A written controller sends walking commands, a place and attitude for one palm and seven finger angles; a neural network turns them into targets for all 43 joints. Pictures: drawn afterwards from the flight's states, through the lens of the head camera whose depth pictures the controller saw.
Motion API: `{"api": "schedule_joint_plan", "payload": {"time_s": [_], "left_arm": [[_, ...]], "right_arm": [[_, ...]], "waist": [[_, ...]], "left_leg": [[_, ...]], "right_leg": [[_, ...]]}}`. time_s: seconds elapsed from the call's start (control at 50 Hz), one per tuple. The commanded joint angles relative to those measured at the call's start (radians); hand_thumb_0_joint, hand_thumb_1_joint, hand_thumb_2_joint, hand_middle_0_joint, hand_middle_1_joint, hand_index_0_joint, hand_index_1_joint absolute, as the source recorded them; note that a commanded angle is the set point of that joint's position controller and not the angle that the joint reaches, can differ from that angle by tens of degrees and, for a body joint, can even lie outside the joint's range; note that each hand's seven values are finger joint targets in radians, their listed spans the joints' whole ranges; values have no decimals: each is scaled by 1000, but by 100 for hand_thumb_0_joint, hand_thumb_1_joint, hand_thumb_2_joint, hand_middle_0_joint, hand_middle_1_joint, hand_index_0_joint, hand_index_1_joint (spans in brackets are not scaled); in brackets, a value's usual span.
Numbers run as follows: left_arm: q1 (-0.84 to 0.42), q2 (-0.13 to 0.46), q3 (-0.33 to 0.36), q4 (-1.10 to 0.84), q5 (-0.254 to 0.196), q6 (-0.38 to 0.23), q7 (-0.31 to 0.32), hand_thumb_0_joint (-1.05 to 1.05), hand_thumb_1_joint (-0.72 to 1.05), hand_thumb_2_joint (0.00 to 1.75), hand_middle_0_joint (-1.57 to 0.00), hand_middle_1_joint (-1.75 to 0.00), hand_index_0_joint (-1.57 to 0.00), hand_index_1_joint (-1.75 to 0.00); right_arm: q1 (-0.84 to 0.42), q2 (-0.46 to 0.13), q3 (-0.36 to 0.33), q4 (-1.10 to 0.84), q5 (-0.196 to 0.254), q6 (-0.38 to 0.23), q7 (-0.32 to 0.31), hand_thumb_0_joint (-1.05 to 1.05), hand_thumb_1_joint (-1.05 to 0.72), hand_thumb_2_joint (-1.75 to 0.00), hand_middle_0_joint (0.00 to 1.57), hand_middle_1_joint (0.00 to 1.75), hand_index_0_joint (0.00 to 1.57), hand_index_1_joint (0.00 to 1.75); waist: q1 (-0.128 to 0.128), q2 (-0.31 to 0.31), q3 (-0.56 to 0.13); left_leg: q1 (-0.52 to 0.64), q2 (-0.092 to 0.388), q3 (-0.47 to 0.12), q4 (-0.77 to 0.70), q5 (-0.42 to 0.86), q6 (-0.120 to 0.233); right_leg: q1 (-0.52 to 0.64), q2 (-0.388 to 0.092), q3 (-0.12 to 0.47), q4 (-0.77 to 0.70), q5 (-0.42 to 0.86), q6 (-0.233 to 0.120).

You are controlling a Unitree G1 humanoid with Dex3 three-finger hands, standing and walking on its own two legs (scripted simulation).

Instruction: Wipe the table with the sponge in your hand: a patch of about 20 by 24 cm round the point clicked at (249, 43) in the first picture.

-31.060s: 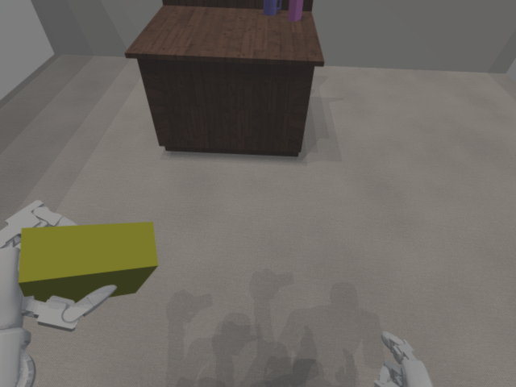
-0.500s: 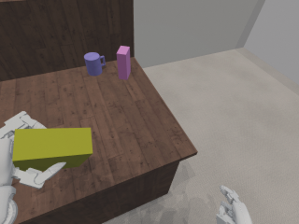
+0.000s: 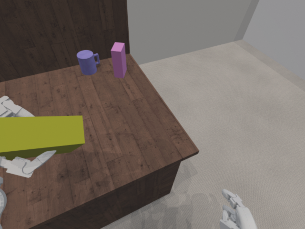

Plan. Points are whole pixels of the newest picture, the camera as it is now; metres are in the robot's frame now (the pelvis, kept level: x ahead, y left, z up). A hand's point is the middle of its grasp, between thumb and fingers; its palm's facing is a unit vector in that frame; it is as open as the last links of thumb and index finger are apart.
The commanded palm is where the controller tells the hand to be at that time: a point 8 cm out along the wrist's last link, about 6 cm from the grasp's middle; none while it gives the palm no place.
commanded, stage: come to a stop and stand still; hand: left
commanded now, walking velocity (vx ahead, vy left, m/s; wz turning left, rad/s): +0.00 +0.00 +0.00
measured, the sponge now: (54, 138) +0.25 +0.22 +0.16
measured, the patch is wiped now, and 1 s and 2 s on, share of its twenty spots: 0.00 0.00 0.00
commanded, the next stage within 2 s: look again from close up in 0.52 s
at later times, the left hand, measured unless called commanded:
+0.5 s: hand (21, 147) +0.23 +0.27 +0.16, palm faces +0.36 -0.85 -0.40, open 9.3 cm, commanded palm +0.16 +0.31 +0.18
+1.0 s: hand (27, 158) +0.21 +0.25 +0.16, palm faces +0.37 -0.85 -0.37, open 9.3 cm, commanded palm +0.15 +0.29 +0.18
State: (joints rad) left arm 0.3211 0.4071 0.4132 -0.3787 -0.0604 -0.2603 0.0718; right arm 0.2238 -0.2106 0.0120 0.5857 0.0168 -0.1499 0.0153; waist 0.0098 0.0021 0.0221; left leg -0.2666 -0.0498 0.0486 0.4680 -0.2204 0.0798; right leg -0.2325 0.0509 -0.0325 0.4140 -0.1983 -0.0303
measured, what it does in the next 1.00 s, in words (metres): stands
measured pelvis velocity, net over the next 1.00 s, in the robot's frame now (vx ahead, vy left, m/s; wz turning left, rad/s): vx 0.00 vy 0.00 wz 0.03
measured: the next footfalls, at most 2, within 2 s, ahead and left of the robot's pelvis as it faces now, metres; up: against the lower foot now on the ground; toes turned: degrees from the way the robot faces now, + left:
none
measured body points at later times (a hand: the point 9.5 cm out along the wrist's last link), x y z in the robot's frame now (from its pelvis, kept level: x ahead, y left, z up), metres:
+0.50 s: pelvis +0.01 +0.02 +0.00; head +0.04 +0.05 +0.45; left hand +0.20 +0.32 +0.18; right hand +0.21 -0.18 -0.07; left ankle +0.02 +0.06 -0.74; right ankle +0.01 -0.10 -0.74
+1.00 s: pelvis +0.00 +0.00 +0.00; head +0.01 +0.03 +0.45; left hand +0.18 +0.30 +0.18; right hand +0.17 -0.22 -0.07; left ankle +0.02 +0.06 -0.74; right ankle +0.01 -0.10 -0.74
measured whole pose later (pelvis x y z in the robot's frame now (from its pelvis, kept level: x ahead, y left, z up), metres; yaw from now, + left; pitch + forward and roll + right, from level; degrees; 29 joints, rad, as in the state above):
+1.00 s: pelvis +0.00 +0.00 +0.00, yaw +2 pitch +0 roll -2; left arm 0.42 0.37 0.33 -0.43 -0.04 -0.23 0.08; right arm 0.22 -0.20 0.02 0.59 0.00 -0.12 -0.04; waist 0.01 -0.02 0.02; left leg -0.24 -0.06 0.02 0.43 -0.19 0.08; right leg -0.19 0.04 -0.06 0.36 -0.18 -0.03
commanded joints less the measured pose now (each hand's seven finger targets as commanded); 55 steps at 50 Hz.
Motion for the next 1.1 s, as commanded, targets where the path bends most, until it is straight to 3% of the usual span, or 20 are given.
{"api": "schedule_joint_plan", "payload": {"time_s": [0.0, 0.02, 0.04, 0.12, 0.2, 0.24, 0.26, 0.32, 0.34, 0.42, 0.44, 0.46, 0.56, 0.7, 0.88, 1.0, 1.04, 1.08], "left_arm": [[42, 194, 100, -213, -5, -71, 8, 0, 10, 130, -120, -160, -120, -160], [9, 247, 151, -239, -4, -74, 15, 0, 10, 130, -120, -160, -120, -160], [-17, 221, 132, -241, -5, -82, 9, 0, 10, 130, -120, -160, -120, -160], [-73, 238, 131, -327, -3, -100, 7, 0, 10, 130, -120, -160, -120, -160], [-24, 172, 69, -337, 3, -93, 7, 0, 10, 130, -120, -160, -120, -160], [11, 130, 40, -309, 5, -82, 8, 0, 10, 130, -120, -160, -120, -160], [2, 142, 45, -317, 10, -77, 10, 0, 10, 130, -120, -160, -120, -160], [16, 151, 66, -293, 16, -63, 15, 0, 10, 130, -120, -160, -120, -160], [14, 130, 47, -278, 12, -62, 13, 0, 10, 130, -120, -160, -120, -160], [15, 174, 94, -297, 11, -51, 18, 0, 10, 130, -120, -160, -120, -160], [9, 128, 52, -293, 6, -54, 12, 0, 10, 130, -120, -160, -120, -160], [3, 153, 66, -317, 9, -55, 14, 0, 10, 130, -120, -160, -120, -160], [16, 144, 59, -334, 8, -51, 19, 0, 10, 130, -120, -160, -120, -160], [23, 137, 52, -285, 7, -41, 24, 0, 10, 130, -120, -160, -120, -160], [11, 128, 32, -273, 11, -36, 30, 0, 10, 130, -120, -160, -120, -160], [18, 135, 40, -275, 9, -35, 32, 0, 10, 130, -120, -160, -120, -160], [17, 127, 29, -292, 9, -38, 32, 0, 10, 130, -120, -160, -120, -160], [26, 137, 40, -283, 9, -35, 33, 0, 10, 130, -120, -160, -120, -160]], "right_arm": [[-94, -124, -43, -160, 2, -56, -30, 0, -90, -90, 20, 30, 20, 30], [-111, -126, -40, -156, 2, -53, -37, 0, -90, -90, 20, 30, 20, 30], [-101, -117, -36, -160, -1, -52, -45, 0, -90, -90, 20, 30, 20, 30], [-95, -109, -30, -162, -5, -65, -54, 0, -90, -90, 20, 30, 20, 30], [-63, -116, -39, -155, -11, -73, -45, 0, -90, -90, 20, 30, 20, 30], [-58, -116, -40, -146, -10, -70, -37, 0, -90, -90, 20, 30, 20, 30], [-55, -122, -44, -144, -13, -66, -35, 0, -90, -90, 20, 30, 20, 30], [-72, -118, -43, -147, -11, -51, -35, 0, -90, -90, 20, 30, 20, 30], [-67, -115, -40, -150, -15, -41, -36, 0, -90, -90, 20, 30, 20, 30], [-92, -115, -39, -167, -9, -25, -45, 0, -90, -90, 20, 30, 20, 30], [-85, -113, -35, -168, -14, -20, -46, 0, -90, -90, 20, 30, 20, 30], [-84, -118, -40, -172, -14, -21, -48, 0, -90, -90, 20, 30, 20, 30], [-84, -117, -40, -172, -15, -22, -53, 0, -90, -90, 20, 30, 20, 30], [-90, -122, -42, -166, -10, -16, -63, 0, -90, -90, 20, 30, 20, 30], [-99, -123, -41, -161, -6, -24, -69, 0, -90, -90, 20, 30, 20, 30], [-95, -124, -42, -159, -6, -29, -70, 0, -90, -90, 20, 30, 20, 30], [-101, -124, -40, -156, -7, -32, -69, 0, -90, -90, 20, 30, 20, 30], [-94, -125, -42, -157, -7, -32, -69, 0, -90, -90, 20, 30, 20, 30]], "waist": [[29, -62, -92], [26, -19, -93], [21, 9, -107], [19, 130, -161], [19, 105, -201], [16, 106, -186], [15, 110, -182], [16, 108, -161], [14, 98, -154], [15, 77, -158], [12, 77, -146], [12, 106, -157], [11, 106, -174], [11, 59, -150], [6, 62, -112], [6, 55, -119], [4, 93, -121], [6, 66, -127]], "left_leg": [[-5, 124, -181, -124, 12, -52], [-1, 129, -185, -133, 14, -52], [-10, 134, -197, -142, 20, -51], [46, 147, -209, -132, 155, -66], [119, 160, -200, -82, 371, -93], [148, 175, -196, -88, 441, -110], [152, 183, -203, -94, 471, -123], [144, 186, -194, -107, 472, -132], [126, 191, -203, -113, 446, -135], [114, 172, -191, -115, 390, -147], [95, 172, -198, -124, 364, -150], [101, 172, -196, -124, 355, -153], [106, 163, -198, -125, 329, -151], [45, 148, -197, -144, 142, -118], [17, 138, -198, -156, 16, -82], [19, 132, -199, -142, 15, -66], [29, 136, -202, -149, 31, -72], [26, 137, -198, -146, 37, -69]], "right_leg": [[55, -127, 121, -75, -15, 0], [55, -121, 109, -58, -4, 0], [75, -122, 94, -40, 8, -1], [103, -110, 77, 15, 86, -2], [103, -110, 61, 12, 135, -2], [66, -102, 43, 23, 99, 0], [59, -98, 41, 29, 75, 0], [48, -87, 30, 32, 42, 3], [51, -90, 25, 23, 22, 3], [81, -86, 27, -7, 77, 1], [83, -86, 20, -12, 65, 0], [92, -89, 27, -12, 73, -4], [110, -91, 30, -24, 97, -5], [134, -108, 55, -59, 96, -4], [104, -116, 80, -91, 37, -4], [101, -123, 95, -104, 33, -8], [97, -119, 88, -93, 40, -8], [106, -121, 90, -92, 51, -7]]}}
